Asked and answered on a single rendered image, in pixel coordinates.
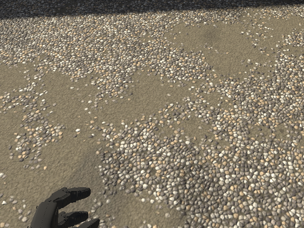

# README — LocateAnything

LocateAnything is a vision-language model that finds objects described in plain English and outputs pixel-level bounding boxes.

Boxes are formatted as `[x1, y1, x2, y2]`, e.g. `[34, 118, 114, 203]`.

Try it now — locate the robot left hand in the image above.
[27, 187, 100, 228]

